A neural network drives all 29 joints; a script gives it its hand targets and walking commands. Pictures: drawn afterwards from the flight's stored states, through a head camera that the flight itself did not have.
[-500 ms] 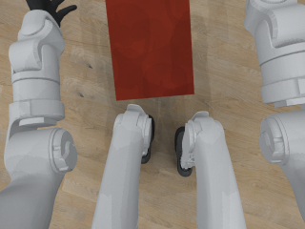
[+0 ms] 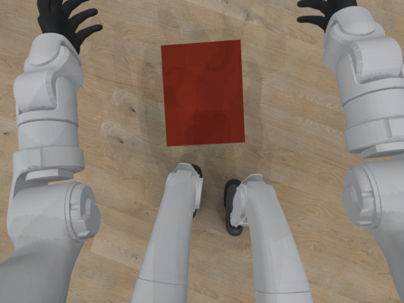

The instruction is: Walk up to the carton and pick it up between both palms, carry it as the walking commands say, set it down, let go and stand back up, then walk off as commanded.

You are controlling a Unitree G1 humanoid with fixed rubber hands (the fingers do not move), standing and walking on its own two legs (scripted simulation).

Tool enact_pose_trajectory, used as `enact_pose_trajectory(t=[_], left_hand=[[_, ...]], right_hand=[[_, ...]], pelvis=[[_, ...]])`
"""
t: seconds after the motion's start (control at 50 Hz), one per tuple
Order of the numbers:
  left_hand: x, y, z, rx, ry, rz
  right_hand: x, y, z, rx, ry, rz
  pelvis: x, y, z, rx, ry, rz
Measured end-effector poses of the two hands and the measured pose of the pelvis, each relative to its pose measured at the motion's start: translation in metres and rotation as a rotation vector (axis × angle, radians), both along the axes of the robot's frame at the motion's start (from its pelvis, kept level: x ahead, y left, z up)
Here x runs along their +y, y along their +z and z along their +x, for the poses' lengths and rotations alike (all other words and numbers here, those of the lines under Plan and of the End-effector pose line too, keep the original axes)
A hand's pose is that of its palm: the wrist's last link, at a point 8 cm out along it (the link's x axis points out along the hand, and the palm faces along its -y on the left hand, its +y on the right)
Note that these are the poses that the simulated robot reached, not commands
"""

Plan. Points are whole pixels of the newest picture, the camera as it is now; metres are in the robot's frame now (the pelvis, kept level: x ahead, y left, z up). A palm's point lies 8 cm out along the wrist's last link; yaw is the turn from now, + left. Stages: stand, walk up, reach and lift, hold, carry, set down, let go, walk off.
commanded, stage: let go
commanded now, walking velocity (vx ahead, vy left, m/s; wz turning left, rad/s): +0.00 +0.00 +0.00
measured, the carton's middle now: (204, 102) +0.48 +0.07 -0.47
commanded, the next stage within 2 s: stand in 1.38 s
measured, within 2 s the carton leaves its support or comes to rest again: neither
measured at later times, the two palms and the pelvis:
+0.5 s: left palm (20, 132) +0.36 +0.28 -0.01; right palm (370, 96) +0.44 -0.15 -0.02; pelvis +0.05 +0.00 +0.07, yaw +2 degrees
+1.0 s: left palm out of the picture +0.23 +0.25 +0.08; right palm out of the picture +0.28 -0.21 +0.06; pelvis +0.09 -0.01 +0.14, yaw +2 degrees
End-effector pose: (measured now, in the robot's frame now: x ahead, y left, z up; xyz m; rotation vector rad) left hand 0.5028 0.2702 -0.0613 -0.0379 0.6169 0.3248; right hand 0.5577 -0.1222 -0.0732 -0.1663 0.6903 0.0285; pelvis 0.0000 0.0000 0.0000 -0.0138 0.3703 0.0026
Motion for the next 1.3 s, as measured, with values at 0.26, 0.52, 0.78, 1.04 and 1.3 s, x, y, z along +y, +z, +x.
enact_pose_trajectory(t=[0.26,0.52,0.78,1.04,1.3], left_hand=[[0.003,0.011,-0.033,0.107,-0.086,0.038],[0.015,0.061,-0.149,0.217,-0.164,0.069],[-0.007,0.119,-0.219,0.164,-0.141,0.026],[-0.018,0.141,-0.275,0.178,-0.104,0.042],[-0.022,0.148,-0.277,0.177,-0.114,0.049]], right_hand=[[-0.019,0.020,-0.023,0.036,-0.044,-0.007],[-0.028,0.062,-0.129,0.095,-0.060,-0.007],[-0.063,0.112,-0.209,0.108,-0.076,0.015],[-0.094,0.136,-0.281,0.097,-0.094,0.009],[-0.102,0.144,-0.289,0.088,-0.104,0.022]], pelvis=[[0.000,0.030,0.017,0.057,0.010,-0.005],[0.001,0.076,0.052,-0.031,0.037,-0.008],[0.000,0.115,0.077,-0.233,0.037,0.011],[-0.011,0.138,0.095,-0.407,0.039,0.036],[-0.014,0.141,0.093,-0.481,0.040,0.043]])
